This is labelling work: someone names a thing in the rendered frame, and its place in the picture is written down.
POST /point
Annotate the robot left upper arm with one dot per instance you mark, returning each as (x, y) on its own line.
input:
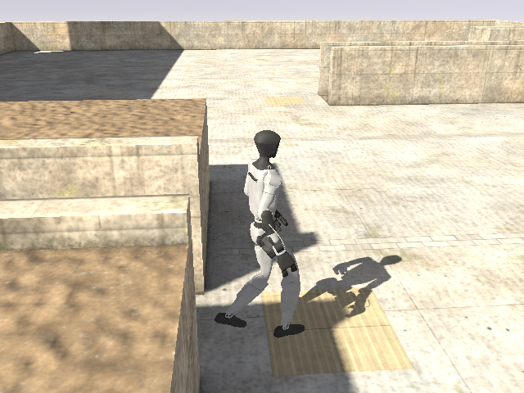
(247, 177)

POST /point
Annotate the robot right foot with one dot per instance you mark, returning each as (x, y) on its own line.
(292, 330)

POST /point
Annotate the robot left foot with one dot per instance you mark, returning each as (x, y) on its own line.
(233, 321)

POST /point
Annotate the right robot hand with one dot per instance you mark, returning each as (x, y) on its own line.
(286, 261)

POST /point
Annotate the robot foot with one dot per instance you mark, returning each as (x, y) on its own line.
(292, 330)
(233, 321)

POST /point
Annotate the robot right upper arm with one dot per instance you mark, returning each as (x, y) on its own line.
(272, 182)

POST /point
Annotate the robot right forearm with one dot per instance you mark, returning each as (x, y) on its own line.
(267, 218)

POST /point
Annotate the left robot hand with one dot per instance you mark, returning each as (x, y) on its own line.
(277, 224)

